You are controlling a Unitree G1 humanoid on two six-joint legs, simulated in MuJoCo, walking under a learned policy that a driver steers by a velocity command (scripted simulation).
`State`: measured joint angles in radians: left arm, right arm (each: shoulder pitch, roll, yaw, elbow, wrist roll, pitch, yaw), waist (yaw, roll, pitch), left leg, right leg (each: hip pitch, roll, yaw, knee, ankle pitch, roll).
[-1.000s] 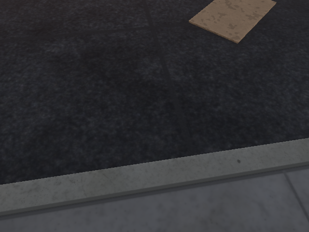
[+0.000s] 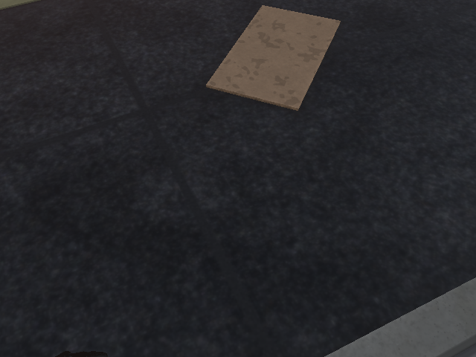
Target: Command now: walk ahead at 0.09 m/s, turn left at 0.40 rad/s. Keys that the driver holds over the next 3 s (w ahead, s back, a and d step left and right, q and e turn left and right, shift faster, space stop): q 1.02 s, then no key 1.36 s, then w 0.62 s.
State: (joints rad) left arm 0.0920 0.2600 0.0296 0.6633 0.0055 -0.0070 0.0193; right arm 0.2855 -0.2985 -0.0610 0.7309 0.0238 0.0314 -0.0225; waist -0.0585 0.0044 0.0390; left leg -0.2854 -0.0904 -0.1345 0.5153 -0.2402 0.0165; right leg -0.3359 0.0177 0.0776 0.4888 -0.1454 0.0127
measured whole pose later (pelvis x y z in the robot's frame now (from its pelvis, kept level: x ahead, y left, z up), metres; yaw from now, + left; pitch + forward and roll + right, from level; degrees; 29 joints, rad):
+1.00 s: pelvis +0.00 +0.00 +0.01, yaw +35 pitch +0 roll +0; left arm 0.14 0.28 0.07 0.73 0.02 0.00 0.01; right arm 0.21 -0.37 -0.09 0.61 0.02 0.06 -0.03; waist -0.01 0.05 0.06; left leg -0.49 -0.12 -0.17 1.03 -0.47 -0.04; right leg -0.23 0.02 0.03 0.47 -0.24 -0.02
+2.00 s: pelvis -0.04 +0.02 +0.00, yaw +41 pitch -2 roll +0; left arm 0.23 0.25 0.01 0.95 0.00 0.01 0.04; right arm 0.24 -0.23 -0.04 0.90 -0.01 0.02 -0.03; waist 0.01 0.00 0.04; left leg -0.19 -0.03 -0.04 0.49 -0.26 0.01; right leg -0.18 -0.03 0.01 0.49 -0.27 0.03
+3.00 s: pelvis +0.12 +0.13 -0.01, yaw +41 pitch +1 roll +0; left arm 0.55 0.20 0.02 1.09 0.00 -0.08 0.02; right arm -0.04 -0.24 -0.04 0.84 0.03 -0.09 0.04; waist 0.09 0.01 0.03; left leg -0.56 0.01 0.03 0.66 0.00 0.07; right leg 0.16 0.01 -0.01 0.22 -0.40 -0.02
